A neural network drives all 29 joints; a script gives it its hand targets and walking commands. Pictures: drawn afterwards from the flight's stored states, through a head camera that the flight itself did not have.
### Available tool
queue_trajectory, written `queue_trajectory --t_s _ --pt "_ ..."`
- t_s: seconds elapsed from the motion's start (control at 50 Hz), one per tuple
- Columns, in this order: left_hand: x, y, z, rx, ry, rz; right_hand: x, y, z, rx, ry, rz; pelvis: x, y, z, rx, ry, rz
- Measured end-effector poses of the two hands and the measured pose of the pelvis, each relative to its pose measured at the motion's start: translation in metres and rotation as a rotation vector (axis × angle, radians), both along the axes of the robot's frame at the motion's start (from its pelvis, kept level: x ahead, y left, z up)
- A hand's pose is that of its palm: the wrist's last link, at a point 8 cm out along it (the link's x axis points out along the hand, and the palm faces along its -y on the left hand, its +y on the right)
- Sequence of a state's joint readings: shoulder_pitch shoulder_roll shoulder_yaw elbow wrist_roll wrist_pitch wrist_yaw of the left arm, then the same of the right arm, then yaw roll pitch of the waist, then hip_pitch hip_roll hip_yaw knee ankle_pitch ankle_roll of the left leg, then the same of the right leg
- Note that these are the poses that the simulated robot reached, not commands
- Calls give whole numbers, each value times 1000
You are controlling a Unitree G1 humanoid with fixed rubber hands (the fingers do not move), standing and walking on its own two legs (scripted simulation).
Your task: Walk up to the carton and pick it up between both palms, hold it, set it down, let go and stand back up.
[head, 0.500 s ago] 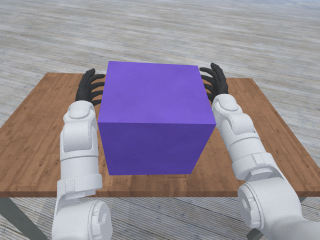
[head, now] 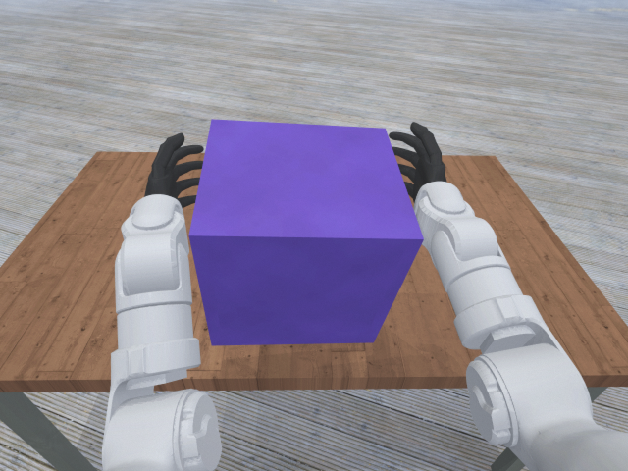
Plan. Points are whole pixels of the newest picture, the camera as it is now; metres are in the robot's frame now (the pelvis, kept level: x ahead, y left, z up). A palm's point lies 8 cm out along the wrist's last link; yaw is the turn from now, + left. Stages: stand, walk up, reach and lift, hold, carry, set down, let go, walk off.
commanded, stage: hold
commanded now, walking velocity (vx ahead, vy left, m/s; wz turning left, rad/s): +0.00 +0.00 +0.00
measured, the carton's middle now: (297, 238) +0.37 +0.01 +0.14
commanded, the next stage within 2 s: none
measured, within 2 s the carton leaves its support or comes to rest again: neither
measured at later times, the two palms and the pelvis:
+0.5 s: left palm (162, 202) +0.36 +0.17 +0.21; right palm (423, 186) +0.37 -0.15 +0.21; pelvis +0.00 +0.00 +0.00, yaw +0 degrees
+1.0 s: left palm (164, 204) +0.36 +0.16 +0.21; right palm (426, 190) +0.37 -0.15 +0.21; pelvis +0.00 +0.00 +0.00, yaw +0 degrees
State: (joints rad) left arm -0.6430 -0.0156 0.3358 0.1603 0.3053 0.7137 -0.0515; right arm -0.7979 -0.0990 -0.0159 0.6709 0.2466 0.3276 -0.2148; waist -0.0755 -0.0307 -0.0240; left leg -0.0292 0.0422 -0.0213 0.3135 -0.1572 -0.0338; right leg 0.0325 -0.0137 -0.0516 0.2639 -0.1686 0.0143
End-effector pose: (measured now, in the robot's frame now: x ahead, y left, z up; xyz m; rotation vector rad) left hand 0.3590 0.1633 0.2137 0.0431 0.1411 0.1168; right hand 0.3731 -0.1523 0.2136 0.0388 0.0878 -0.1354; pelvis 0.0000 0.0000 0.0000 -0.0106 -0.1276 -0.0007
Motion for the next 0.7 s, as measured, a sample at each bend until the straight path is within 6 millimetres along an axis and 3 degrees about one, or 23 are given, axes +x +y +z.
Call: queue_trajectory --t_s 0.5,0.7 --pt "1 4 -4 -7 -9 -2 1 4 0 -5 -7 1 2 1 0 1 3 0" --pt "4 2 -10 1 6 -18 0 1 -10 1 10 -12 5 3 0 -1 -6 5"
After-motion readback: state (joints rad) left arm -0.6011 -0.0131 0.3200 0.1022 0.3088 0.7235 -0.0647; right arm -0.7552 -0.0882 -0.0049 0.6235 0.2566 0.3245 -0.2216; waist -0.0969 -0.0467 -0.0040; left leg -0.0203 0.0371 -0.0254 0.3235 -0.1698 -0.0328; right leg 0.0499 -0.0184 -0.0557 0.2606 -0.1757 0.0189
